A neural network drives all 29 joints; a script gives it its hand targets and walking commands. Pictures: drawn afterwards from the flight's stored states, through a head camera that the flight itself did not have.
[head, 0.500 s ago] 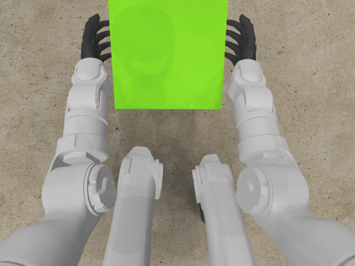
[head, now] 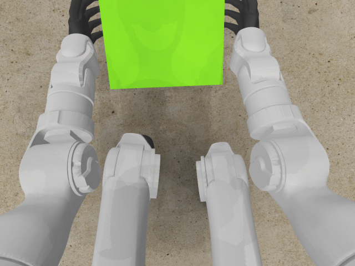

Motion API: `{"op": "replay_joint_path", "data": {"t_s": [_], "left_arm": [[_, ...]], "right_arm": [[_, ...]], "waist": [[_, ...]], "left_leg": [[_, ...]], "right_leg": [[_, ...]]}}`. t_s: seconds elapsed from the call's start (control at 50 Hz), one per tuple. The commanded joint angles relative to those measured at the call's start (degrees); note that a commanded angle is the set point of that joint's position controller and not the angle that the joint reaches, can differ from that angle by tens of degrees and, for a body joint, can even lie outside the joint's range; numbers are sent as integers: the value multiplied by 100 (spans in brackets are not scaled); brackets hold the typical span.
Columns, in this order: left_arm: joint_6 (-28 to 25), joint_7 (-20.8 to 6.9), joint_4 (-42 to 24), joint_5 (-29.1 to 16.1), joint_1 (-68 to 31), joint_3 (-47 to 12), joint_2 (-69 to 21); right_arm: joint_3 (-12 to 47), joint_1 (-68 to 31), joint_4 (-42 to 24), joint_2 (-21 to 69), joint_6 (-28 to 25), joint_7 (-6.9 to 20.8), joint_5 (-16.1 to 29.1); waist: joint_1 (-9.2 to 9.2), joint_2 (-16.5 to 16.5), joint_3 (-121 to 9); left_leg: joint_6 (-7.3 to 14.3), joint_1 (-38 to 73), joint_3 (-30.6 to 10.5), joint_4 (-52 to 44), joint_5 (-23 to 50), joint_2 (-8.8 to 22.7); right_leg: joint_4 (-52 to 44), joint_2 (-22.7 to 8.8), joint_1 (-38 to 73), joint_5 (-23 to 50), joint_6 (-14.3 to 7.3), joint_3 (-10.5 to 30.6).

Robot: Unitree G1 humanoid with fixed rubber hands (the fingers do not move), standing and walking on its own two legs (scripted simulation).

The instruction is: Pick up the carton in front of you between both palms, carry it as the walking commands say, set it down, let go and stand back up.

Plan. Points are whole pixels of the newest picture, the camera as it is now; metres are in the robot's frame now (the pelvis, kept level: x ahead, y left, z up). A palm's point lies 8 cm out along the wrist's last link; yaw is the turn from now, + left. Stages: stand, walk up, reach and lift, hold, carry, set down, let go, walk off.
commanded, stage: set down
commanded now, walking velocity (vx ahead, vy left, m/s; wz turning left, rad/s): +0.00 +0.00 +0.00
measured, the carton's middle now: (165, 36) +0.53 +0.08 -0.25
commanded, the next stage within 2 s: none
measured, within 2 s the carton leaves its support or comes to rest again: rests again in 0.52 s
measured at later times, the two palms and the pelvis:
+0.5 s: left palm (84, 32) +0.50 +0.23 -0.17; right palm (245, 23) +0.54 -0.07 -0.16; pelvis +0.00 -0.01 +0.00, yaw +0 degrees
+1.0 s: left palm (88, 38) +0.49 +0.23 -0.19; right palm (246, 30) +0.54 -0.08 -0.19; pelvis +0.01 +0.00 -0.01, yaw +0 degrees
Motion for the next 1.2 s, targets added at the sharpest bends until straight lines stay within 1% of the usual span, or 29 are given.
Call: {"op": "replay_joint_path", "data": {"t_s": [0.0,0.18,0.32,0.34,0.44,0.6,0.64,0.68,0.7,0.72,0.8,0.84,0.86,0.88,0.9,0.92,0.94,0.96,0.98,1.02,1.06,1.08,1.1,1.14,1.18], "left_arm": [[-299,-1610,-407,-307,-3312,-1923,-4760],[-245,-1743,132,117,-3108,-1285,-4219],[-232,-1784,443,373,-2815,-942,-3885],[-233,-1767,536,419,-2699,-863,-3831],[-273,-1753,707,528,-2467,-766,-3660],[-367,-1689,978,501,-1935,-727,-3440],[-391,-1663,1041,489,-1799,-726,-3363],[-429,-1628,1090,472,-1703,-737,-3289],[-447,-1608,1124,463,-1638,-736,-3249],[-481,-1558,1173,457,-1539,-695,-3194],[-559,-1475,1192,395,-1591,-678,-2868],[-646,-1353,1214,362,-1554,-568,-2410],[-714,-1230,1258,362,-1421,-437,-1961],[-805,-1056,1334,378,-1177,-239,-1326],[-937,-812,1454,396,-810,32,-399],[-1107,-504,1520,303,-489,232,762],[-1236,-300,1537,99,-530,176,1255],[-1334,-196,1502,-153,-648,34,1389],[-1438,-145,1342,-421,-819,-94,1456],[-1615,-127,847,-800,-1258,-217,1693],[-1690,-179,263,-1191,-1558,-441,1785],[-1676,-217,124,-1384,-1611,-596,1791],[-1631,-259,115,-1553,-1624,-748,1825],[-1469,-348,307,-1806,-1502,-964,1886],[-1323,-355,129,-1862,-1557,-994,1972]], "right_arm": [[1826,-2933,-67,5272,-115,1651,172],[1219,-2802,409,4690,-37,1717,-271],[882,-2535,681,4323,-25,1752,-469],[791,-2482,672,4182,-47,1719,-515],[729,-2194,892,4013,-81,1762,-597],[699,-1600,1080,3702,-179,1764,-669],[710,-1478,1099,3627,-204,1769,-665],[759,-1423,1090,3576,-236,1776,-625],[794,-1391,1079,3551,-250,1781,-604],[766,-1376,1030,3385,-281,1747,-619],[856,-1341,1014,3125,-314,1683,-636],[827,-1280,998,2662,-374,1573,-623],[769,-1183,1000,2184,-422,1467,-611],[692,-1057,1002,1489,-485,1310,-581],[568,-839,1009,474,-571,1078,-532],[444,-601,949,-738,-683,794,-370],[573,-706,868,-1145,-751,622,-53],[762,-841,814,-1182,-797,538,262],[776,-939,678,-1296,-858,472,513],[954,-1295,283,-1319,-941,449,826],[1296,-1786,-375,-1263,-935,497,1108],[1407,-1912,-622,-1323,-912,499,1228],[1461,-1876,-693,-1390,-864,487,1325],[1507,-1691,-654,-1469,-731,457,1405],[1306,-1805,-1004,-1690,-643,374,1403]], "waist": [[308,-356,-5745],[254,-370,-4777],[245,-321,-4378],[214,-319,-4325],[196,-338,-4161],[85,-378,-3972],[81,-370,-3905],[115,-358,-3867],[133,-356,-3834],[92,-376,-3739],[72,-382,-3751],[105,-363,-3840],[129,-336,-3900],[156,-302,-3975],[176,-257,-4023],[216,-226,-4104],[300,-174,-4215],[355,-150,-4337],[348,-152,-4447],[390,-244,-4680],[385,-432,-5129],[362,-491,-5381],[332,-477,-5613],[260,-418,-5797],[246,-255,-6017]], "left_leg": [[219,3992,868,-455,1844,-260],[296,3233,842,-414,1163,-207],[329,2972,777,-405,1079,-161],[317,2918,765,-395,1087,-151],[337,2913,710,-378,1242,-156],[325,2850,601,-308,1554,-159],[321,2840,572,-298,1602,-160],[319,2841,543,-279,1695,-161],[318,2840,532,-271,1708,-159],[306,2832,511,-264,1691,-144],[279,2855,524,-227,1504,-121],[244,2972,573,-191,1439,-66],[220,3056,604,-174,1428,-28],[198,3152,635,-161,1433,13],[175,3233,669,-166,1423,59],[155,3320,693,-187,1431,109],[149,3357,659,-217,1509,152],[151,3412,639,-230,1680,183],[155,3459,609,-222,1874,212],[186,3476,566,-27,2221,291],[233,3498,554,166,2252,364],[259,3552,559,176,2215,391],[272,3656,578,156,2170,410],[288,3882,578,17,1783,422],[254,4175,618,-116,1541,397]], "right_leg": [[-1217,-100,1610,1551,-403,-843],[-1275,-127,1399,1112,-480,-751],[-1265,-173,1308,1156,-489,-663],[-1273,-185,1314,1167,-487,-654],[-1220,-221,1183,1341,-459,-639],[-1101,-297,1048,1700,-438,-621],[-1067,-311,984,1737,-439,-619],[-1018,-324,940,1815,-437,-606],[-996,-330,917,1819,-437,-602],[-997,-343,872,1777,-427,-606],[-951,-361,1049,1612,-426,-620],[-937,-394,1217,1532,-395,-633],[-929,-420,1319,1513,-370,-642],[-920,-457,1433,1510,-334,-652],[-909,-512,1549,1493,-290,-661],[-900,-580,1625,1479,-257,-650],[-901,-632,1623,1497,-255,-600],[-906,-675,1622,1588,-261,-551],[-902,-718,1629,1711,-261,-501],[-740,-786,1800,2056,-288,-417],[-619,-849,2233,2210,-295,-387],[-613,-878,2509,2238,-294,-383],[-620,-901,2759,2233,-290,-403],[-707,-920,2936,1758,-278,-510],[-795,-918,3025,1372,-307,-601]]}}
